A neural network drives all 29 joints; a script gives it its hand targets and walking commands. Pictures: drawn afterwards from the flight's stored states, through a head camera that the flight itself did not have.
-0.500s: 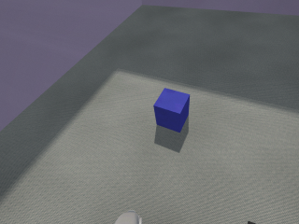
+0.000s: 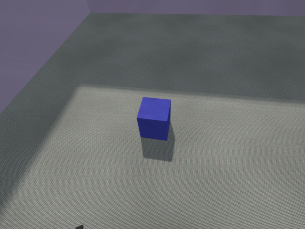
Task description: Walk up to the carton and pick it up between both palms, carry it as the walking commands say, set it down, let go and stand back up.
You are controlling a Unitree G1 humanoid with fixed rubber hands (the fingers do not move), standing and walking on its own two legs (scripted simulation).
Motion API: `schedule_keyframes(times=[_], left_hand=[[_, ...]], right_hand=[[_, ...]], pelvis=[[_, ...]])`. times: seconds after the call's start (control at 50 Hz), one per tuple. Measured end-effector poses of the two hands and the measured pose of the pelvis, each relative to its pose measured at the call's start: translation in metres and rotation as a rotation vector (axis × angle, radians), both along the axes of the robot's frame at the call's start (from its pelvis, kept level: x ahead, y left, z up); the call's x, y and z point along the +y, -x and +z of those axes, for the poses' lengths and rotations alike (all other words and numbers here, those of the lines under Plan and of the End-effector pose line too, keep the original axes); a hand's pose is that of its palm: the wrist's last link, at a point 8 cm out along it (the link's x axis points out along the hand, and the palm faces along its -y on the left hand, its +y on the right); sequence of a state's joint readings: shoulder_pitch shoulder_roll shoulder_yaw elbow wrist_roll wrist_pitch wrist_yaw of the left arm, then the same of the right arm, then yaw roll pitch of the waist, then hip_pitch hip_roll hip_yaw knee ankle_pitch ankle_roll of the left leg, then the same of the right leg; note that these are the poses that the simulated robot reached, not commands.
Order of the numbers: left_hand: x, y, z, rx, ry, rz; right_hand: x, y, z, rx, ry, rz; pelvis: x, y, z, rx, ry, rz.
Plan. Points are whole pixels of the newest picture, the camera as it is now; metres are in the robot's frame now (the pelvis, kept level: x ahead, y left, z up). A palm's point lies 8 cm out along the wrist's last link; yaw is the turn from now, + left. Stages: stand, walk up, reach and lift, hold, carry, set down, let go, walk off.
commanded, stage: walk up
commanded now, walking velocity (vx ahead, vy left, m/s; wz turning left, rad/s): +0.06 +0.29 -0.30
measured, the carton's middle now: (155, 119) +0.93 +0.05 -0.63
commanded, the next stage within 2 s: none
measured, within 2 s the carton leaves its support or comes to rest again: neither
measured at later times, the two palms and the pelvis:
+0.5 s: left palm out of the picture +0.12 +0.45 -0.12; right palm out of the picture +0.08 -0.08 -0.10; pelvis +0.06 +0.18 +0.01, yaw -4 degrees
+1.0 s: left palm (76, 129) +0.50 +0.35 -0.14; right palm out of the picture +0.12 -0.02 -0.11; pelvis +0.31 +0.16 -0.01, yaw -6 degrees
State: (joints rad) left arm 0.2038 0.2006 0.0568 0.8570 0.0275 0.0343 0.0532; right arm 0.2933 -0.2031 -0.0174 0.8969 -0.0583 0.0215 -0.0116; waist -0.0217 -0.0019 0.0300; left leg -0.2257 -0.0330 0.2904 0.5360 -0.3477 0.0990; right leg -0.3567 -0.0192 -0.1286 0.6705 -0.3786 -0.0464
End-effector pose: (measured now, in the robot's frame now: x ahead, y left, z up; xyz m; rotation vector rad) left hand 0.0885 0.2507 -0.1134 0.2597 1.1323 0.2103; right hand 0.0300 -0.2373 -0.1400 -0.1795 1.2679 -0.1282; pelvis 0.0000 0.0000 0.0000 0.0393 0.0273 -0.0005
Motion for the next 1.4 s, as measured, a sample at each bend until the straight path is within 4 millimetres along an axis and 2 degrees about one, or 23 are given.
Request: schedule_keyframes(times=[0.04,0.12,0.22,0.28,0.38,0.42,0.46,0.52,0.58,0.66,0.74,0.82,0.92,0.96,1.0,1.04,1.1,1.16,1.2,1.26,1.32,1.4], left_hand=[[0.004,-0.01,0.003,-0.026,-0.016,-0.018],[0.029,0.009,0.016,0.039,-0.04,0.0],[0.071,0.032,0.026,0.104,-0.046,0.023],[0.101,0.041,0.026,0.123,-0.038,0.054],[0.161,0.042,0.01,0.159,-0.029,0.085],[0.184,0.032,-0.003,0.174,-0.022,0.061],[0.193,0.007,-0.008,0.159,0.003,0.026],[0.195,-0.052,-0.001,0.057,0.065,-0.036],[0.193,-0.107,0.006,-0.019,0.12,-0.095],[0.182,-0.17,0.007,-0.06,0.171,-0.155],[0.165,-0.23,0.001,-0.069,0.21,-0.209],[0.139,-0.296,-0.004,-0.09,0.246,-0.269],[0.101,-0.384,-0.01,-0.135,0.254,-0.339],[0.094,-0.408,-0.015,-0.145,0.229,-0.332],[0.1,-0.416,-0.023,-0.134,0.184,-0.301],[0.112,-0.402,-0.026,-0.063,0.152,-0.251],[0.131,-0.369,-0.019,0.06,0.107,-0.164],[0.14,-0.339,-0.01,0.158,0.084,-0.104],[0.142,-0.324,-0.004,0.21,0.08,-0.075],[0.143,-0.312,0.0,0.269,0.085,-0.041],[0.145,-0.312,-0.001,0.303,0.098,-0.013],[0.151,-0.324,-0.011,0.34,0.119,0.011]], right_hand=[[0.012,0.011,-0.01,0.044,-0.024,-0.015],[0.028,0.009,0.0,0.073,-0.034,-0.028],[0.042,-0.01,0.018,0.033,-0.027,-0.032],[0.059,-0.029,0.027,0.002,-0.022,-0.016],[0.102,-0.074,0.035,-0.085,0.027,0.016],[0.12,-0.08,0.031,-0.119,0.056,-0.001],[0.138,-0.068,0.033,-0.104,0.066,-0.038],[0.164,-0.044,0.039,-0.027,0.058,-0.091],[0.187,-0.031,0.044,0.017,0.048,-0.145],[0.213,-0.021,0.048,0.079,0.035,-0.219],[0.235,-0.014,0.051,0.166,0.023,-0.291],[0.25,-0.015,0.054,0.272,0.013,-0.351],[0.248,-0.036,0.052,0.414,0.005,-0.394],[0.237,-0.055,0.047,0.45,0.0,-0.395],[0.218,-0.088,0.035,0.441,-0.002,-0.378],[0.196,-0.138,0.024,0.369,0.009,-0.339],[0.168,-0.231,0.018,0.205,0.021,-0.256],[0.152,-0.315,0.019,0.062,0.018,-0.19],[0.15,-0.36,0.02,-0.005,0.008,-0.162],[0.155,-0.412,0.023,-0.073,-0.013,-0.135],[0.164,-0.452,0.025,-0.112,-0.024,-0.116],[0.177,-0.498,0.028,-0.156,-0.012,-0.095]], pelvis=[[0.01,-0.003,-0.003,-0.006,0.01,-0.013],[0.029,-0.007,0.011,-0.013,0.008,-0.02],[0.057,-0.012,0.023,-0.01,-0.007,-0.04],[0.078,-0.019,0.025,0.0,-0.011,-0.044],[0.127,-0.036,0.017,0.01,0.016,-0.051],[0.149,-0.044,0.007,0.01,0.041,-0.057],[0.163,-0.053,0.008,0.011,0.049,-0.069],[0.18,-0.071,0.018,0.017,0.065,-0.072],[0.193,-0.094,0.024,0.023,0.074,-0.077],[0.202,-0.127,0.026,0.023,0.078,-0.085],[0.203,-0.164,0.024,0.022,0.082,-0.089],[0.197,-0.204,0.018,0.022,0.095,-0.091],[0.181,-0.26,0.005,0.018,0.103,-0.106],[0.17,-0.288,-0.001,0.006,0.089,-0.111],[0.16,-0.312,-0.009,0.007,0.064,-0.1],[0.156,-0.327,-0.006,0.002,0.069,-0.109],[0.151,-0.349,0.006,-0.009,0.057,-0.116],[0.15,-0.369,0.014,-0.012,0.045,-0.117],[0.151,-0.382,0.018,-0.013,0.04,-0.118],[0.154,-0.402,0.021,-0.015,0.04,-0.118],[0.159,-0.422,0.02,-0.016,0.047,-0.118],[0.169,-0.453,0.015,-0.016,0.062,-0.118]])
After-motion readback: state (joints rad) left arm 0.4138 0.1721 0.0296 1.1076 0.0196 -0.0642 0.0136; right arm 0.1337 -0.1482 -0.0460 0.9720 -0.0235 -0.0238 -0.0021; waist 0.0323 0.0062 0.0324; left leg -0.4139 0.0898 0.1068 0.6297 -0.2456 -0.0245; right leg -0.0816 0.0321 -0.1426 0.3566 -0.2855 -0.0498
